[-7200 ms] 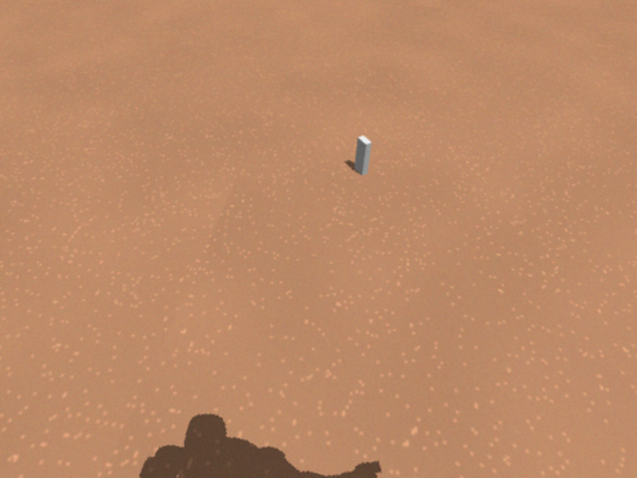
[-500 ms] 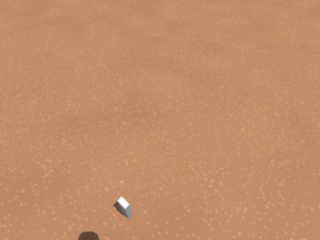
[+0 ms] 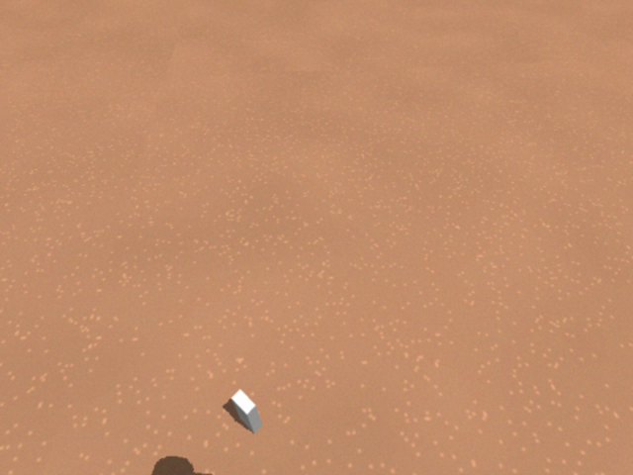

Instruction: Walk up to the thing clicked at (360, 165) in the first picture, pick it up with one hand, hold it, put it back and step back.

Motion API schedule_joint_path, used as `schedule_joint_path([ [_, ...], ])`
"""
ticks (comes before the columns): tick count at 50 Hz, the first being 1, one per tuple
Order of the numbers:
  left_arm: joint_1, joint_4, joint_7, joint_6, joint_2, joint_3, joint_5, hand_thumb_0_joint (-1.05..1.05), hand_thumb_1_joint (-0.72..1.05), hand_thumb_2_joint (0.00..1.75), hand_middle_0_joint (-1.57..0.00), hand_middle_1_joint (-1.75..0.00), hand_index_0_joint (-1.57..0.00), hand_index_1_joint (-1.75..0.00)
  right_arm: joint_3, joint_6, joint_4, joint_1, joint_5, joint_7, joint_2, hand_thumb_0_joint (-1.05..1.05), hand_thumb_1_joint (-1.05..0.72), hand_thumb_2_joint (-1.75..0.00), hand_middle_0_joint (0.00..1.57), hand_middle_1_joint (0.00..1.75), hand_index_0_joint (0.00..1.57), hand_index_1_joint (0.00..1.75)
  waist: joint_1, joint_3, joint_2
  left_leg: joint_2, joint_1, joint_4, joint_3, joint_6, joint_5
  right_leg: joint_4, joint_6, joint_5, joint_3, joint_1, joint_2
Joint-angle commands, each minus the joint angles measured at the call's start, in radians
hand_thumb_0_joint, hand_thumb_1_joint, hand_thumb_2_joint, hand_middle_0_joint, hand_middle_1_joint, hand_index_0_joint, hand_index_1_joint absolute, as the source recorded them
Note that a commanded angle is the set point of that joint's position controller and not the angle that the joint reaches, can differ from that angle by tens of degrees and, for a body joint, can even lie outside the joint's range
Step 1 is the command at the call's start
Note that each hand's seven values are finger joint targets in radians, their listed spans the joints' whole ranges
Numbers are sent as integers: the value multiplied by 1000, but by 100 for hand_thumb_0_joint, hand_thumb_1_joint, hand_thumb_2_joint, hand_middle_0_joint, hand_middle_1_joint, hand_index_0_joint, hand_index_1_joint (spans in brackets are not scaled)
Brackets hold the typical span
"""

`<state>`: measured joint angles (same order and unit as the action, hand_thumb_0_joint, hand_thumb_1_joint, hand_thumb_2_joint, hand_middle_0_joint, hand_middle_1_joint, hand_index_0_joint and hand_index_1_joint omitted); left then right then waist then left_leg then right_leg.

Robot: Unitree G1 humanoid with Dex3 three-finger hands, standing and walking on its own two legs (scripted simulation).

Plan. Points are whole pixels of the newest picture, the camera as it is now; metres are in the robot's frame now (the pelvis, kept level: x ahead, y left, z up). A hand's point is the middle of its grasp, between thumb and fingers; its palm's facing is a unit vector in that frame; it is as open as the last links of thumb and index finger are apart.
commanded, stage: stand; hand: left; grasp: from the side
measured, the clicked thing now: (247, 412) +0.40 +0.20 -0.69
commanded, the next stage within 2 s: go down in 0.30 s
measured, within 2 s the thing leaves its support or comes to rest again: neither
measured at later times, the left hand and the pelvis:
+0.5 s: hand out of the picture +0.10 +0.25 -0.16, palm faces +0.06 -0.94 -0.33, open 7.9 cm; pelvis -0.01 +0.00 +0.00, yaw +0 degrees
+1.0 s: hand out of the picture +0.14 +0.28 -0.20, palm faces +0.08 -0.94 -0.32, open 16.7 cm; pelvis -0.02 +0.01 -0.07, yaw -1 degrees
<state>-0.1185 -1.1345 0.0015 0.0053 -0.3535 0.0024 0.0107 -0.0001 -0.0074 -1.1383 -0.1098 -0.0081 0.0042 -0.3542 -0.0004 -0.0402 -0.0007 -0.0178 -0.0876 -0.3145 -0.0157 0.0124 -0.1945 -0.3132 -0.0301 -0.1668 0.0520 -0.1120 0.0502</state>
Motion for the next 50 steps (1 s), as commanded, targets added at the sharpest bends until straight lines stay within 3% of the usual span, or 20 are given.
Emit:
schedule_joint_path([
  [1, 45, 59, -10, 23, -210, 38, 1, 0, 90, 90, -20, -30, -20, -30, 38, -22, 62, 42, -2, -11, -212, 0, -90, -90, 20, 30, 20, 30, -2, 73, 9, -120, -26, 51, 86, -26, 179, 41, 41, 151, -90, 51, 103],
  [15, 40, 63, -10, 24, -210, 38, 2, 0, 90, 90, -20, -30, -20, -30, 39, -21, 66, 34, -3, -13, -212, 0, -90, -90, 20, 30, 20, 30, 0, 68, 0, -120, -24, 47, 82, -29, 188, 42, 40, 165, -90, 52, 105],
  [19, 31, 61, -11, 23, -206, 36, -1, 0, 90, 90, -20, -30, -20, -30, 39, -21, 66, 45, 0, -12, -211, 0, -90, -90, 20, 30, 20, 30, -5, 49, 5, -119, -24, 56, 88, -25, 156, 52, 37, 115, -87, 29, 99],
  [20, 37, 64, -11, 24, -212, 37, 2, 0, 82, 92, -24, -25, -18, -31, 40, -21, 67, 41, -2, -12, -209, 0, -87, -88, 21, 29, 20, 29, 0, 58, -4, -121, -22, 52, 87, -26, 161, 47, 40, 125, -89, 36, 101],
  [21, 388, 415, -23, 118, -34, 37, -53, 0, 74, 84, -16, -17, -10, -23, -8, -68, 353, 15, 63, -32, -36, 0, -95, -92, 20, 30, 20, 30, 123, -31, 3, 15, -131, -20, -34, -20, 12, -21, 33, 47, -13, -201, -43],
  [22, 538, 383, -33, 114, -116, 78, -49, 0, 66, 76, -8, -9, -4, -15, 5, -67, 295, -38, 61, -42, -72, 0, -95, -91, 20, 30, 20, 30, 91, 33, 7, 18, -127, -39, -24, -21, -7, -39, 34, 20, -5, -157, -39],
  [23, 307, 133, -39, 59, -154, 115, -35, 0, 58, 68, -2, -1, -3, -7, 11, -53, 280, -72, 61, -45, -98, 0, -95, -92, 20, 30, 20, 30, 77, -1, -38, 27, -168, -58, -27, -25, -37, -45, 41, -27, 5, -164, -47],
  [24, 238, 93, -24, 44, -159, 130, -28, 0, 50, 60, -2, -5, -3, -4, 24, -44, 309, -79, 62, -43, -100, 0, -94, -91, 20, 30, 20, 30, 39, -10, -53, 17, -213, -95, -29, -22, -11, -79, 41, -25, 14, -186, -53],
  [26, 332, 194, -15, 59, -290, 205, 7, 0, 34, 44, -2, -5, -4, -3, 59, -53, 351, -115, 48, -57, -105, 0, -94, -91, 20, 30, 20, 30, 22, 173, -18, 24, -201, -151, -25, -21, 46, -134, 39, 40, -4, -154, -41],
  [28, 161, 80, 12, 31, -234, 218, 43, 0, 18, 28, -3, -6, -5, -4, 72, -57, 378, -148, 28, -47, -87, 0, -90, -90, 20, 30, 20, 30, 12, 232, -14, 31, -277, -229, -18, -18, 91, -213, 40, 89, -9, -163, -36],
  [29, 101, 81, 23, 22, -231, 243, 56, 0, 14, 20, -3, -6, -5, -4, 81, -57, 395, -155, 23, -40, -87, 0, -91, -90, 20, 30, 20, 30, -17, 254, 6, 35, -296, -254, -18, -14, 114, -242, 45, 101, -11, -168, -37],
  [31, 86, 162, 26, 8, -259, 283, 61, 0, 4, 11, -4, -5, -6, -3, 90, -62, 446, -144, 25, -38, -82, 0, -90, -90, 20, 30, 20, 30, -38, 301, 71, 36, -304, -271, -16, -4, 128, -265, 54, 98, -15, -172, -41],
  [34, 99, 208, 32, -31, -193, 258, 57, 0, -9, 8, -5, -4, -6, -3, 80, -67, 504, -112, 29, -32, -67, 0, -89, -89, 20, 30, 20, 30, -12, 248, 69, 28, -370, -307, -8, -2, 68, -300, 56, 27, -7, -259, -47],
  [37, 91, 278, 44, -47, -222, 292, 48, 0, -31, 4, -7, -4, -8, -3, 86, -81, 549, -95, 30, -27, -66, 0, -87, -89, 20, 30, 20, 30, -11, 241, 38, 19, -464, -380, 3, -7, -1, -364, 53, -54, 2, -346, -52],
  [41, 68, 438, 65, -45, -204, 298, 37, 0, -45, 0, -7, -5, -8, -4, 94, -114, 613, -102, 31, -34, -62, 0, -84, -88, 20, 30, 20, 30, 9, 300, 41, 7, -515, -448, 15, -11, -73, -451, 51, -113, 3, -441, -53],
  [42, 96, 510, 71, -43, -191, 282, 29, 0, -47, 1, -7, -6, -8, -4, 94, -122, 608, -120, 32, -38, -57, 0, -84, -88, 20, 30, 20, 30, 14, 309, 53, 4, -520, -459, 18, -10, -83, -469, 49, -119, 2, -466, -54],
  [45, 34, 610, 69, -66, -206, 309, 20, 0, -54, 0, -7, -6, -8, -5, 96, -141, 629, -125, 32, -53, -57, 0, -83, -88, 20, 30, 20, 30, 17, 339, 70, -6, -521, -484, 30, -6, -72, -510, 50, -115, 2, -501, -54],
  [50, -50, 702, 66, -136, -198, 306, 20, 0, -55, 0, -7, -3, -8, -3, 88, -163, 646, -127, 28, -75, -58, 0, -85, -88, 20, 30, 20, 30, 37, 345, 67, -13, -545, -531, 43, -3, -39, -558, 48, -94, 3, -538, -51],
])
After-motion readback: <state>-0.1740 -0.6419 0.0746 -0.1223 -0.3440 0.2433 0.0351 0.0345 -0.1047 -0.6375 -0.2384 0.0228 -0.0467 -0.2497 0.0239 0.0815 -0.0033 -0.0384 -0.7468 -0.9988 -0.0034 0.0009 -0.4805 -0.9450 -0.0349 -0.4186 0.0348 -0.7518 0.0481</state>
